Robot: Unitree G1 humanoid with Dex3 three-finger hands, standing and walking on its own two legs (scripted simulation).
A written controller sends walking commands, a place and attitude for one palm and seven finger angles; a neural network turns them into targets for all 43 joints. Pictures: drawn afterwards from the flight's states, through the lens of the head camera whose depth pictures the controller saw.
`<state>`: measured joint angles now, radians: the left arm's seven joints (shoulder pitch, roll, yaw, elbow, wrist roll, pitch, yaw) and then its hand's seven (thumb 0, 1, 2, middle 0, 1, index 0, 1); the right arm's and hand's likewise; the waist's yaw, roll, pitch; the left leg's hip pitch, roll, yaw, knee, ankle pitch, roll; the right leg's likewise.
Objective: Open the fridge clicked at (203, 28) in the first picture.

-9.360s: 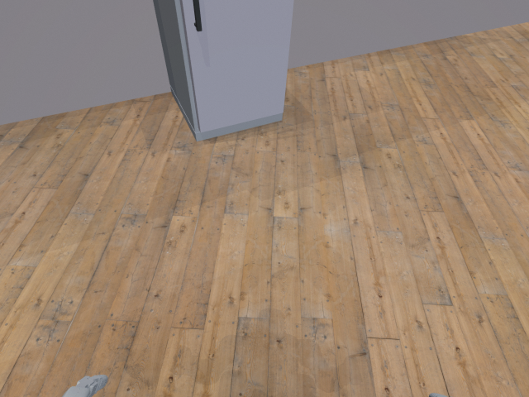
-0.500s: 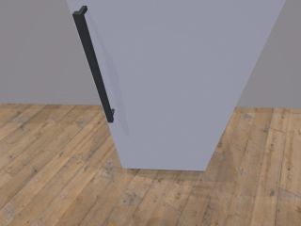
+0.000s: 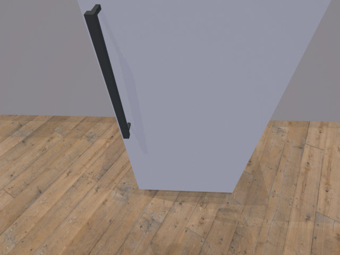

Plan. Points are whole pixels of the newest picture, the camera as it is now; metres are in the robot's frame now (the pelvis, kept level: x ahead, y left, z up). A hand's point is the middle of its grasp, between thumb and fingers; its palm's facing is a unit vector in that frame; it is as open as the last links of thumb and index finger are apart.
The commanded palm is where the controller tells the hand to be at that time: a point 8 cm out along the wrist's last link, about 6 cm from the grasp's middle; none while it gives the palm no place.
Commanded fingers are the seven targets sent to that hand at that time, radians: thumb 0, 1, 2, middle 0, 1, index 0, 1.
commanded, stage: look again from close up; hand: left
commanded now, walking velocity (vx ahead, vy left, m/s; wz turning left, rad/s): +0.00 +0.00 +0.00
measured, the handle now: (115, 86) +0.53 +0.19 +0.11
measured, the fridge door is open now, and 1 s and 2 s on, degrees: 0 0 0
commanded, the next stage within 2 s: raise the hand to about handle height in 0.60 s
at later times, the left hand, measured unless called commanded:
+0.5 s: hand out of the picture +0.03 +0.18 -0.17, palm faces +0.03 -0.97 -0.22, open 7.4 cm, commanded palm none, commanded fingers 0.00 0.90 0.90 -0.20 -0.30 -0.20 -0.30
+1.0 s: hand (94, 216) +0.20 +0.18 +0.00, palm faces +0.05 -1.00 -0.02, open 8.0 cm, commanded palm +0.12 +0.25 -0.05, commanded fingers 0.00 0.53 0.74 -0.23 -0.54 -0.23 -0.54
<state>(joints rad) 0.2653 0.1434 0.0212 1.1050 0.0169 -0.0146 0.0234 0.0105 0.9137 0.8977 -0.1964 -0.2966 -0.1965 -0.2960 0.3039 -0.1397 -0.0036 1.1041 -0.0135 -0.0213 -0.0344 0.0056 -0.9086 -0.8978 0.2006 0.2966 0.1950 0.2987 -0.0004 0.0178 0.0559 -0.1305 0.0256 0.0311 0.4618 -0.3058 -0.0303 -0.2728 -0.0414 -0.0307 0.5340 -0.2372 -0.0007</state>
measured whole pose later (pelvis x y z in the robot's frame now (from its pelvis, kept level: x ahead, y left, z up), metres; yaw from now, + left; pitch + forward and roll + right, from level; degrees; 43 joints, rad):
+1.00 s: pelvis -0.03 +0.00 -0.04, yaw +1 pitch +6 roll +1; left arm 0.29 0.18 0.17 0.24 -0.25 -0.55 -0.25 0.01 0.75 0.83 -0.20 -0.40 -0.21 -0.40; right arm 0.17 -0.26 -0.06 0.62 0.01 -0.31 -0.01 0.01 -0.91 -0.90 0.20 0.30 0.20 0.30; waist -0.03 -0.03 -0.08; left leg -0.50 0.03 0.03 0.84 -0.44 -0.03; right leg -0.62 -0.05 -0.03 0.86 -0.34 0.00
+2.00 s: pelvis +0.00 +0.02 -0.05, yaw +3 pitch +11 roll -3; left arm 0.24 0.36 0.38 0.06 -0.35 -0.24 -0.39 0.00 -0.40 0.34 -0.29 -1.14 -0.29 -1.14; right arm 0.26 -0.26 0.03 0.49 0.04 -0.22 -0.07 0.02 -0.90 -0.90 0.20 0.30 0.20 0.30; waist 0.00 0.02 -0.11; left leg -0.65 0.03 -0.04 1.00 -0.54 -0.01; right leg -0.70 -0.05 -0.09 0.91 -0.40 0.03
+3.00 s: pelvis -0.02 +0.02 -0.04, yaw +2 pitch +7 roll -1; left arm -0.01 0.41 0.44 0.37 -0.37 -0.23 -0.55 -0.01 -0.50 0.30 -0.30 -1.20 -0.30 -1.20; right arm 0.29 -0.27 0.05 0.53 0.04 -0.22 -0.10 0.02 -0.90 -0.90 0.21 0.30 0.20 0.30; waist 0.01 0.02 -0.06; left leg -0.56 0.02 -0.02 0.90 -0.47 0.00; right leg -0.62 -0.05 -0.06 0.83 -0.33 0.03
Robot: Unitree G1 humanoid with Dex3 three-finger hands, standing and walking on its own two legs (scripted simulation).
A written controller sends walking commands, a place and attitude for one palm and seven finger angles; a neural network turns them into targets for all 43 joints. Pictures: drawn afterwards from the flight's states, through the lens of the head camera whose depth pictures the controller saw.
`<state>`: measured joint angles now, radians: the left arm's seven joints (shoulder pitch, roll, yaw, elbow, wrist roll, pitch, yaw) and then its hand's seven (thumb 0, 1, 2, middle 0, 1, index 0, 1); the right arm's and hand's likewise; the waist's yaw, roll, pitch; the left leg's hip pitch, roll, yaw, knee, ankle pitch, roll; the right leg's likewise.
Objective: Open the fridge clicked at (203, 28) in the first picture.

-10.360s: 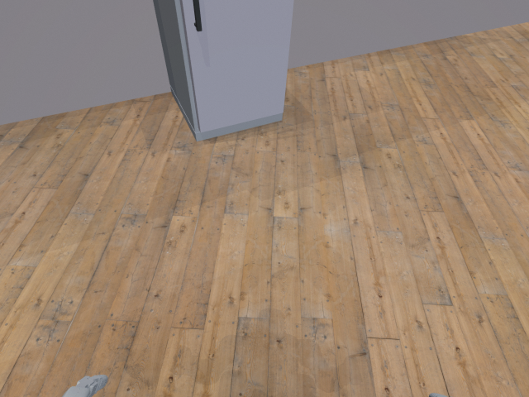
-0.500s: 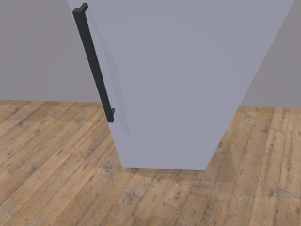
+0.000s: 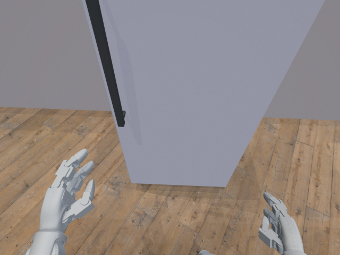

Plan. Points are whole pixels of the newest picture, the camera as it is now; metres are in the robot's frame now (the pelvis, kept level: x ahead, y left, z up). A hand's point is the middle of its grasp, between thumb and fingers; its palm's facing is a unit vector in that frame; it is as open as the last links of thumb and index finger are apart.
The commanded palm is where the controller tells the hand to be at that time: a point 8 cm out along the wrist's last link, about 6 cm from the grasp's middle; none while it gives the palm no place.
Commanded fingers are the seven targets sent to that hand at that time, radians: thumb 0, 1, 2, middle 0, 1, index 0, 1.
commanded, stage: raise the hand to about handle height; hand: left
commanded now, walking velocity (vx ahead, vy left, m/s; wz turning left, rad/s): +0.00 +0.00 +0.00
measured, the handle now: (111, 69) +0.55 +0.18 +0.14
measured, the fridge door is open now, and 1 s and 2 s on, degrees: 0 0 0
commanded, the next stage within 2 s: move the hooked fingers beside the handle in 1.80 s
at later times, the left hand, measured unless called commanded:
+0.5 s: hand (67, 210) +0.22 +0.24 +0.00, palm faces -0.04 -1.00 -0.01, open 10.9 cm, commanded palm +0.18 +0.30 +0.03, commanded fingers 0.00 -0.06 0.49 -0.27 -0.92 -0.27 -0.92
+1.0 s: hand (41, 182) +0.25 +0.29 +0.06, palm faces +0.08 -0.99 -0.09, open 13.6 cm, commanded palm +0.23 +0.33 +0.06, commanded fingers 0.00 -0.50 0.30 -0.30 -1.20 -0.30 -1.20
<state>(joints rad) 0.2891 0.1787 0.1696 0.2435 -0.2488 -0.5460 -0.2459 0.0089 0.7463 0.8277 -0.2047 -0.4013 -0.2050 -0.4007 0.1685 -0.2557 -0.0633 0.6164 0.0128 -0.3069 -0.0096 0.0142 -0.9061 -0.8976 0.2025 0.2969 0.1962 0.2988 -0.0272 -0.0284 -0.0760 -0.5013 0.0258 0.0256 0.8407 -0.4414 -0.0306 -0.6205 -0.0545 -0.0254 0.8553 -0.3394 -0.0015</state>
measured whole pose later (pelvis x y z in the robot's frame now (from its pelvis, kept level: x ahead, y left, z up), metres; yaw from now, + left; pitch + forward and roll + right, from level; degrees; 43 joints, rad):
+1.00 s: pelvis +0.02 +0.02 -0.02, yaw +2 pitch +11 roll -3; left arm 0.24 0.36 0.38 0.06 -0.35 -0.24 -0.39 0.00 -0.40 0.34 -0.29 -1.14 -0.29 -1.14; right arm 0.26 -0.26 0.03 0.49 0.04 -0.22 -0.07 0.02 -0.90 -0.90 0.20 0.30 0.20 0.30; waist 0.00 0.02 -0.11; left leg -0.65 0.03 -0.04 1.00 -0.54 -0.01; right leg -0.70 -0.05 -0.09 0.91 -0.40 0.03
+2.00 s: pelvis +0.00 +0.02 +0.00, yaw +1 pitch +7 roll -1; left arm -0.01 0.41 0.44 0.37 -0.37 -0.23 -0.55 -0.01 -0.50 0.30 -0.30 -1.20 -0.30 -1.20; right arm 0.29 -0.27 0.05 0.53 0.04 -0.22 -0.10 0.02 -0.90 -0.90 0.21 0.30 0.20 0.30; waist 0.01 0.02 -0.06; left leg -0.56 0.02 -0.02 0.90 -0.47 0.00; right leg -0.62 -0.05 -0.06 0.83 -0.33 0.03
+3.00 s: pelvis +0.01 +0.01 -0.01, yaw +0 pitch +14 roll -1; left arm -0.53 0.49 0.44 0.87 -0.23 -0.30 -0.47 -0.01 -0.50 0.30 -0.30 -1.20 -0.30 -1.20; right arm 0.34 -0.28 0.03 0.56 0.03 -0.06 -0.07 0.01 -0.90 -0.90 0.21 0.30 0.20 0.30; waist -0.07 0.00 -0.07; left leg -0.70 0.04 0.00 0.93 -0.48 -0.01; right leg -0.78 -0.04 -0.04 0.87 -0.34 0.01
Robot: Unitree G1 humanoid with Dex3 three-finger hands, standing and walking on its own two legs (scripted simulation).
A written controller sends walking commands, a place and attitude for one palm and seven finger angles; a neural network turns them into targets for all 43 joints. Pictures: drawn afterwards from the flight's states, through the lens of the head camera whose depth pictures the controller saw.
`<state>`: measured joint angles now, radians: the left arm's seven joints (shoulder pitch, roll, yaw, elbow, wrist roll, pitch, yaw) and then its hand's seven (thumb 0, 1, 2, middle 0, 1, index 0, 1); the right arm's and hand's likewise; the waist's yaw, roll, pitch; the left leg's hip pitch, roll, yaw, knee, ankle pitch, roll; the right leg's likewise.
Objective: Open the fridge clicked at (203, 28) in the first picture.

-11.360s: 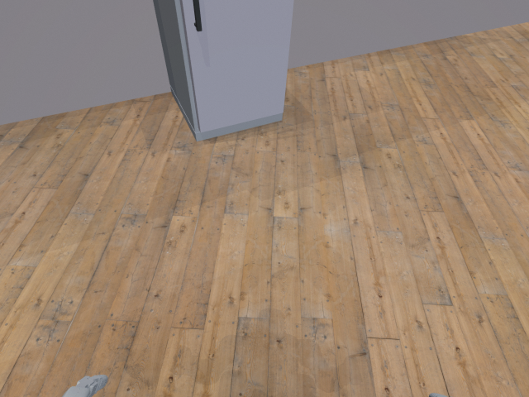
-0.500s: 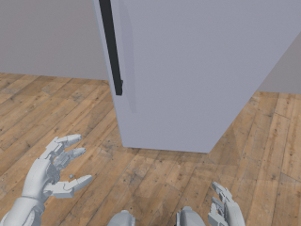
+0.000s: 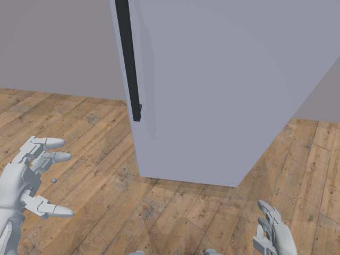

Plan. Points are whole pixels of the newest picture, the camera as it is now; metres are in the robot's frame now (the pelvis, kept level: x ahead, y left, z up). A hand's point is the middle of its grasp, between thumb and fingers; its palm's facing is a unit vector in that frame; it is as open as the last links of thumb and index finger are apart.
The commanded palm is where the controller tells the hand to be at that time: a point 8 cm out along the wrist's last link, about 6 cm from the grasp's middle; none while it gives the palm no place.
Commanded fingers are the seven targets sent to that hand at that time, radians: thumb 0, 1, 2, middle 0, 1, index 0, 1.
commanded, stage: raise the hand to about handle height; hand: left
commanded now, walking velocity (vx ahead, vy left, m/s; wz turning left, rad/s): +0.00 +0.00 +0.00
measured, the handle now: (132, 60) +0.54 +0.14 +0.16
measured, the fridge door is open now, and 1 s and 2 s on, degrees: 0 0 0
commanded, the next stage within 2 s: move the hooked fingers beside the handle in 0.80 s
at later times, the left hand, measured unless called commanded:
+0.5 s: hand (54, 166) +0.27 +0.26 +0.09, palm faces -0.03 -1.00 -0.03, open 14.0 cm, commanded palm +0.24 +0.31 +0.10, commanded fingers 0.00 -0.50 0.30 -0.30 -1.20 -0.30 -1.20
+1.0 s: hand (45, 170) +0.26 +0.27 +0.09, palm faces +0.00 -1.00 -0.02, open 14.0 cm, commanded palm +0.24 +0.31 +0.10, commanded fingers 0.00 -0.50 0.30 -0.30 -1.20 -0.30 -1.20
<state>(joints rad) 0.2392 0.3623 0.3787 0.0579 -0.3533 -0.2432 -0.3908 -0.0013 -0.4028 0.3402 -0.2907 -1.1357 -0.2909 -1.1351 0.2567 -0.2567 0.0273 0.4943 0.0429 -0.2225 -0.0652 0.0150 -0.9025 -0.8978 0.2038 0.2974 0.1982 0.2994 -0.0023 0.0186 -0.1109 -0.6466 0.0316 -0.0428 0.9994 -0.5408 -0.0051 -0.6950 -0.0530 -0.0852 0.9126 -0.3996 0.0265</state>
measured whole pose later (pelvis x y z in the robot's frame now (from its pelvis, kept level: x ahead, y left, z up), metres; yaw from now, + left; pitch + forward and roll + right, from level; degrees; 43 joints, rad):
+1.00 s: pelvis -0.02 +0.00 +0.01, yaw -1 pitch +7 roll -1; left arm -0.01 0.41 0.44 0.37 -0.37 -0.23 -0.55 -0.01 -0.50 0.30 -0.30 -1.20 -0.30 -1.20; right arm 0.29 -0.27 0.05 0.53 0.04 -0.22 -0.10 0.02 -0.90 -0.90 0.21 0.30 0.20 0.30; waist 0.01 0.02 -0.06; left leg -0.56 0.02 -0.02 0.90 -0.47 0.00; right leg -0.62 -0.05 -0.06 0.83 -0.33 0.03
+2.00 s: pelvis -0.01 -0.01 +0.01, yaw -2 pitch +14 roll -1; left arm -0.53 0.49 0.44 0.87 -0.23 -0.30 -0.47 -0.01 -0.50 0.30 -0.30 -1.20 -0.30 -1.20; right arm 0.34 -0.28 0.03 0.56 0.03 -0.06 -0.07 0.01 -0.90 -0.90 0.21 0.30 0.20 0.30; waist -0.07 0.00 -0.07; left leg -0.70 0.04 0.00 0.93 -0.48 -0.01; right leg -0.78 -0.04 -0.04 0.87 -0.34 0.01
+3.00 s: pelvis +0.00 +0.00 +0.00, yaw -3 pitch +19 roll -2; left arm -0.75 0.53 0.43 1.04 -0.16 -0.34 -0.40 -0.01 -0.50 0.30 -0.30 -1.20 -0.30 -1.20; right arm 0.37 -0.27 0.03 0.57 0.01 0.06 -0.03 0.01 -0.90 -0.90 0.21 0.30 0.20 0.30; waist -0.12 0.01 -0.09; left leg -0.80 0.05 0.00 0.98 -0.51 0.00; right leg -0.86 -0.03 -0.04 0.88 -0.34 0.03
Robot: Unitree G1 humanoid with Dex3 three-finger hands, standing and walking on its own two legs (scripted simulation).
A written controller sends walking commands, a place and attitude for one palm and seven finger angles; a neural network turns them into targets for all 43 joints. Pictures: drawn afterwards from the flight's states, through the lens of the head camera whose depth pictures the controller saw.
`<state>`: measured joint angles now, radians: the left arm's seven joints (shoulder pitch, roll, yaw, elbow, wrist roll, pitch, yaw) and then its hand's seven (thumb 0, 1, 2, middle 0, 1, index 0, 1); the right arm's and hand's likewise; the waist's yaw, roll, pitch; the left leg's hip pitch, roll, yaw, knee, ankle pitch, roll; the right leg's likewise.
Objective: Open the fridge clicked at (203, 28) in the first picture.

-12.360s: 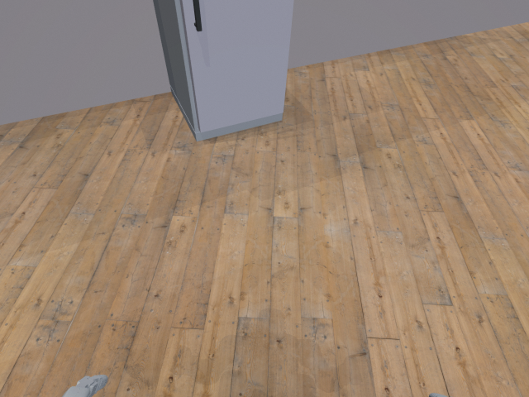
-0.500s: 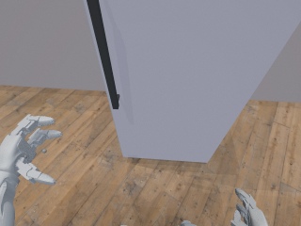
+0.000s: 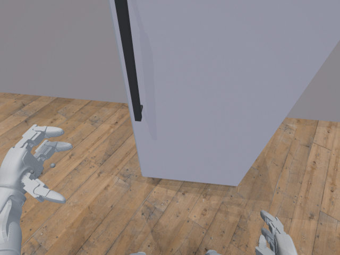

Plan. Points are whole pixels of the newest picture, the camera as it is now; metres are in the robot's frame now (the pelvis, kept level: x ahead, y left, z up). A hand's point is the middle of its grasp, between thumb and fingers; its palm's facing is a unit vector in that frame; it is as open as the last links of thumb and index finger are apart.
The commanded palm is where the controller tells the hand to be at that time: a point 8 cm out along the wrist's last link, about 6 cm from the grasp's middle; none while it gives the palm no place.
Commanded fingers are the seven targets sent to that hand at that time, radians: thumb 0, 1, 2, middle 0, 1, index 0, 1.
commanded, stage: move the hooked fingers beside the handle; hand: left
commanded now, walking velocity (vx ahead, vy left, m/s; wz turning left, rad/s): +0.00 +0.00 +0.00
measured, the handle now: (132, 62) +0.56 +0.15 +0.15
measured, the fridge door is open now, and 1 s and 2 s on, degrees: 0 0 0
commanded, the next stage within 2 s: none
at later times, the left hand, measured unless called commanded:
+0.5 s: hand (76, 137) +0.35 +0.25 +0.08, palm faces -0.02 -1.00 -0.02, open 14.0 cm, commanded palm +0.33 +0.30 +0.08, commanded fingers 0.00 -0.50 0.30 -0.30 -1.20 -0.30 -1.20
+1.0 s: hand (94, 118) +0.42 +0.23 +0.07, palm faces -0.03 -1.00 -0.01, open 14.0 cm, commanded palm +0.40 +0.28 +0.07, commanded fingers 0.00 -0.50 0.30 -0.30 -1.20 -0.30 -1.20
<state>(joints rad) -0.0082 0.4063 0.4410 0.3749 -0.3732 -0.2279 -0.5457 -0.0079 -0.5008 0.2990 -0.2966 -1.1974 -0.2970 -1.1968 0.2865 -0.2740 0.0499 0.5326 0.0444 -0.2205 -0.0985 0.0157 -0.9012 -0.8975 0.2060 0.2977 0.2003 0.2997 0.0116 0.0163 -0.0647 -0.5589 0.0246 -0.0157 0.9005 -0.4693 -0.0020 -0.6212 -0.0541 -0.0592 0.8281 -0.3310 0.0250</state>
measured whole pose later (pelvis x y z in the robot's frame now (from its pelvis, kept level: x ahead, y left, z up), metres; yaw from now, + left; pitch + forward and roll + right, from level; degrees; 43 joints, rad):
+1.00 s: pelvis +0.01 -0.01 -0.01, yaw -1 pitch +14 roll -1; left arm -0.53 0.49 0.44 0.87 -0.23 -0.30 -0.47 -0.01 -0.50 0.30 -0.30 -1.20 -0.30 -1.20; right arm 0.34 -0.28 0.03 0.56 0.03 -0.06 -0.07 0.01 -0.90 -0.90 0.21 0.30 0.20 0.30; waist -0.07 0.00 -0.07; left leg -0.70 0.04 0.00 0.93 -0.48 -0.01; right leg -0.78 -0.04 -0.04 0.87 -0.34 0.01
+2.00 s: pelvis +0.02 +0.00 -0.01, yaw -2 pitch +19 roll -2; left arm -0.75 0.53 0.43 1.04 -0.16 -0.34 -0.40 -0.01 -0.50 0.30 -0.30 -1.20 -0.30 -1.20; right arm 0.37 -0.27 0.03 0.57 0.01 0.06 -0.03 0.01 -0.90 -0.90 0.21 0.30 0.20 0.30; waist -0.12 0.01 -0.09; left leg -0.80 0.05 0.00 0.98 -0.51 0.00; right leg -0.86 -0.03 -0.04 0.88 -0.34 0.03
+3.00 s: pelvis +0.00 +0.00 -0.02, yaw -2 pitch +19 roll -2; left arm -0.82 0.53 0.42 1.09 -0.13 -0.37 -0.33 -0.01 -0.50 0.30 -0.30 -1.20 -0.30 -1.20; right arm 0.38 -0.26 0.04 0.58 0.01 0.04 -0.03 0.01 -0.90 -0.90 0.21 0.30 0.20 0.30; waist -0.15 0.01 -0.08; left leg -0.83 0.05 0.00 1.00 -0.50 0.00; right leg -0.91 -0.03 -0.03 0.91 -0.34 0.02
